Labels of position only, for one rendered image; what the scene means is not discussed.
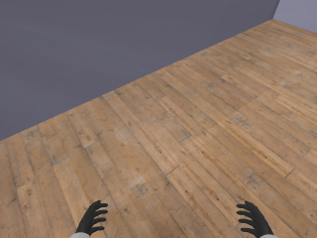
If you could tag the right robot hand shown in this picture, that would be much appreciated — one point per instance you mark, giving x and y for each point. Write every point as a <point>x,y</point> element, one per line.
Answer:
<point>258,221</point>

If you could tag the left robot hand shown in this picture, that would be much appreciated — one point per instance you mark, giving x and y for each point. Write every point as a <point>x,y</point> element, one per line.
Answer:
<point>88,220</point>

